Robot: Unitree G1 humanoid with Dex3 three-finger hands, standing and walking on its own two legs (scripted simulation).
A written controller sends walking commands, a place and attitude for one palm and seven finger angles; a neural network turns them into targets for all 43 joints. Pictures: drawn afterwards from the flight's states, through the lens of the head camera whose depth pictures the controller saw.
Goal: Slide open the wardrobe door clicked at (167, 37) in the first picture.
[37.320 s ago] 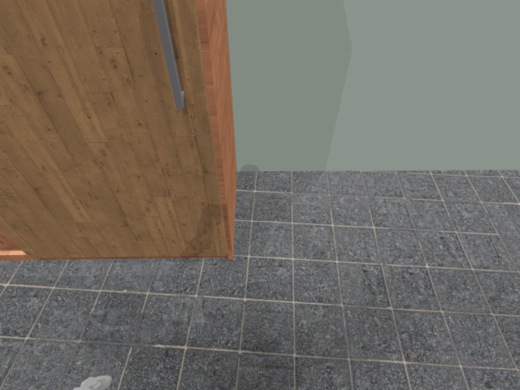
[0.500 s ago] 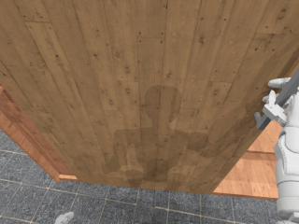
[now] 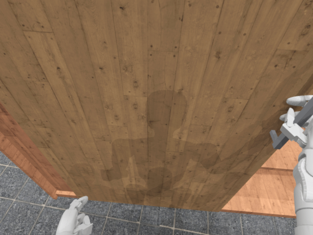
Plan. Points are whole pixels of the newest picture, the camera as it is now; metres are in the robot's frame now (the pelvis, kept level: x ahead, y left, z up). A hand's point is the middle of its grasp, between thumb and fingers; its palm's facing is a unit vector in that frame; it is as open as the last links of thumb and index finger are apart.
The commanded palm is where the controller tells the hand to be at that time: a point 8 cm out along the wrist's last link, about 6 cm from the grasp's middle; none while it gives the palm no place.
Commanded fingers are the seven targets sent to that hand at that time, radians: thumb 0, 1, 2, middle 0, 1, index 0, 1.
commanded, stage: stop walking and hold the door there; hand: right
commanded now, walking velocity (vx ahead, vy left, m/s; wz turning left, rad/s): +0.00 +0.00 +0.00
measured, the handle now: (306, 102) +0.37 -0.31 +0.19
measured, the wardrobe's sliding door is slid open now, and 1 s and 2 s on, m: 0.66 0.66 0.66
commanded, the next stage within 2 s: loosen the grip on the handle in 0.12 s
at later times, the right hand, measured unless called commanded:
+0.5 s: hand (295, 129) +0.32 -0.29 +0.15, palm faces +0.47 +0.86 -0.22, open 10.1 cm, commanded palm +0.29 -0.32 +0.15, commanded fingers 0.00 0.55 -0.20 0.38 1.32 0.38 1.32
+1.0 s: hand (296, 127) +0.33 -0.30 +0.15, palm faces +0.44 +0.87 -0.23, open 14.6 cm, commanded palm +0.29 -0.34 +0.15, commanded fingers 0.00 0.55 -0.20 0.25 1.15 0.25 1.15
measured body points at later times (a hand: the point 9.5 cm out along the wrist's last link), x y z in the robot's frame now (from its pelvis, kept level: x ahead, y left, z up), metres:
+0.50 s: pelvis -0.04 +0.00 -0.01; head -0.05 +0.00 +0.44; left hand +0.11 +0.26 -0.10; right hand +0.29 -0.34 +0.16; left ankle -0.01 +0.11 -0.74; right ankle +0.03 -0.11 -0.74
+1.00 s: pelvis -0.01 +0.00 -0.02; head +0.00 +0.00 +0.43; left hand +0.15 +0.24 -0.11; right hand +0.30 -0.34 +0.17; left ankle -0.01 +0.11 -0.74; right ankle +0.03 -0.11 -0.74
